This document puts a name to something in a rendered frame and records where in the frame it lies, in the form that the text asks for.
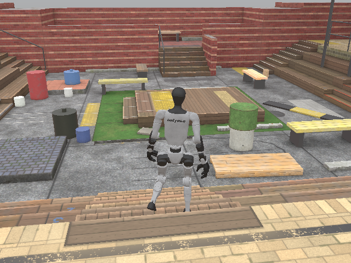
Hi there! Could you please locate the robot left hand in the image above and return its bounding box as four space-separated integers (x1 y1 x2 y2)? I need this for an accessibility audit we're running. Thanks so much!
147 150 158 162

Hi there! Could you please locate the left robot upper arm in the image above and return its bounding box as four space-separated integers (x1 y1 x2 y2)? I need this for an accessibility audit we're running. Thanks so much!
151 110 166 139

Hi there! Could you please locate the right robot forearm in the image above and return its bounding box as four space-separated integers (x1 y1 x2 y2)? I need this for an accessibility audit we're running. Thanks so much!
196 136 207 164

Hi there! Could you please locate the left robot foot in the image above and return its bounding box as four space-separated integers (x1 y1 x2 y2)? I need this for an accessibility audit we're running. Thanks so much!
147 202 156 211

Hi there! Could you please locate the right robot upper arm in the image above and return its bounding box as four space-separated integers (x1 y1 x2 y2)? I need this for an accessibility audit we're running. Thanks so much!
189 112 201 144

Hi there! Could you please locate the left robot forearm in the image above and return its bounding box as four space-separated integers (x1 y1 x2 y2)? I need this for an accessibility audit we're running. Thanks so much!
147 131 157 152

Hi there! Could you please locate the robot head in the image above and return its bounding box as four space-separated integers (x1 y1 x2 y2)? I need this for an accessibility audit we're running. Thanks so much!
168 87 187 114

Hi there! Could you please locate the robot right hand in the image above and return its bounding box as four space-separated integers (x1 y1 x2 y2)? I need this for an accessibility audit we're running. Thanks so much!
196 162 210 179

